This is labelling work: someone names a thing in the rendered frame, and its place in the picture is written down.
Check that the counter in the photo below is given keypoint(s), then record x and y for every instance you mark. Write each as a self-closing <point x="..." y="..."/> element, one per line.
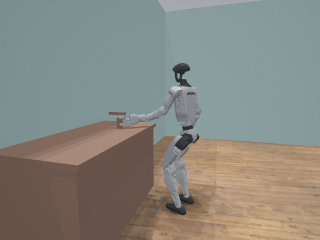
<point x="81" y="184"/>

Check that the left robot upper arm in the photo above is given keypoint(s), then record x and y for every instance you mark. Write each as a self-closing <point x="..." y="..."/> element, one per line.
<point x="173" y="93"/>

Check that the robot left forearm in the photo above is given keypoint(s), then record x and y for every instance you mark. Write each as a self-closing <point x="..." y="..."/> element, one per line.
<point x="154" y="115"/>

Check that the right robot upper arm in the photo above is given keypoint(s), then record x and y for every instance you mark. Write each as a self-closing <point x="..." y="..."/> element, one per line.
<point x="197" y="104"/>

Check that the robot left foot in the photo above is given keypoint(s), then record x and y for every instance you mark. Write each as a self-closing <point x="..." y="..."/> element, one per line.
<point x="171" y="206"/>

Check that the robot right forearm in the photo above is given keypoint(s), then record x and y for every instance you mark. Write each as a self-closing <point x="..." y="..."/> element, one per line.
<point x="194" y="121"/>

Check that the right robot shin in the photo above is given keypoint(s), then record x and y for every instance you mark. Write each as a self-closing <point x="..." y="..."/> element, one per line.
<point x="181" y="175"/>

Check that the left robot hand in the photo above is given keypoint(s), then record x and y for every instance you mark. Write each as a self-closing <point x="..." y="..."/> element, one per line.
<point x="132" y="118"/>

